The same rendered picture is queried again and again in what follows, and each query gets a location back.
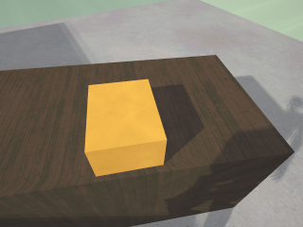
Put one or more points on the carton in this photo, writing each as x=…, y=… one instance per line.
x=124, y=130

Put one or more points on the pedestal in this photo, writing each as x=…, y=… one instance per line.
x=220, y=145

